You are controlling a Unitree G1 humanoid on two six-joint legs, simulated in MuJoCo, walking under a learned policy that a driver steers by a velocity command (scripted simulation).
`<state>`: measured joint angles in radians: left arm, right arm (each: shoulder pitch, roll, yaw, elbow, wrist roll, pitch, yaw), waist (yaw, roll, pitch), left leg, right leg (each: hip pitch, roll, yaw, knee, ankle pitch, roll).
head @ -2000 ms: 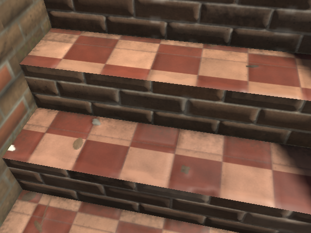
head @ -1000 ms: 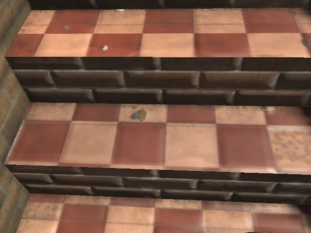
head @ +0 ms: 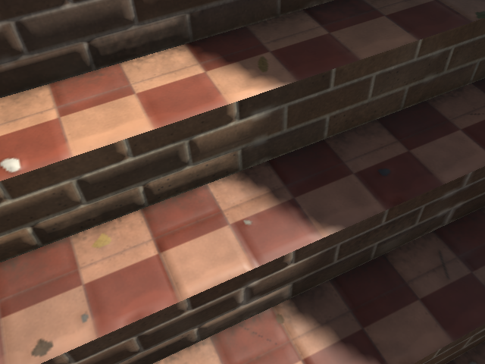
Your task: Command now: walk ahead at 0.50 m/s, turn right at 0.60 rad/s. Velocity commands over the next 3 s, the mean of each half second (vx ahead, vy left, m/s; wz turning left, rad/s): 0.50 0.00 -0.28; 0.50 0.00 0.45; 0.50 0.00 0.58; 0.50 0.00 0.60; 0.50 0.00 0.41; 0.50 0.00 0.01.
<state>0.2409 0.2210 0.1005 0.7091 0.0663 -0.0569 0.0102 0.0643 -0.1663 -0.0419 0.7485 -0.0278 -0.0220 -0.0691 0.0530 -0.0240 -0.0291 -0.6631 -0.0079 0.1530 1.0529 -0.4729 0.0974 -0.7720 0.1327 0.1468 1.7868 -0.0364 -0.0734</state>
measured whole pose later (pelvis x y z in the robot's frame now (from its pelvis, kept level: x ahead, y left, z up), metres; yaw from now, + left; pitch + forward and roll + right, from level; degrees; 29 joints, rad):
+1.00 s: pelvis +0.39 -0.10 +0.25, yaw +7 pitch +3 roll +0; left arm 0.07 0.09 -0.02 0.54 0.09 -0.10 -0.02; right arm 0.40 -0.20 -0.06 0.92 0.00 -0.04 -0.03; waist -0.02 -0.02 -0.07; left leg -0.42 -0.20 -0.11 0.78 -0.39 0.12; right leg -1.01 -0.01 0.06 1.92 -0.04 -0.06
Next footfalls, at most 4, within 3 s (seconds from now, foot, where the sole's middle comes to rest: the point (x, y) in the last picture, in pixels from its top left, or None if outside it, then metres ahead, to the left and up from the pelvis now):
0.34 right None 0.23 -0.21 -0.70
0.78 left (298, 356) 0.43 -0.04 -0.50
1.28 right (374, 167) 0.78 -0.21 -0.30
1.80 left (230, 62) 0.90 0.11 -0.10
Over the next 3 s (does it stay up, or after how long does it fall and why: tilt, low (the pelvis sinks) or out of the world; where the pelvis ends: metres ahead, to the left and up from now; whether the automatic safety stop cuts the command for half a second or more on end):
stays up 1.12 0.43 0.95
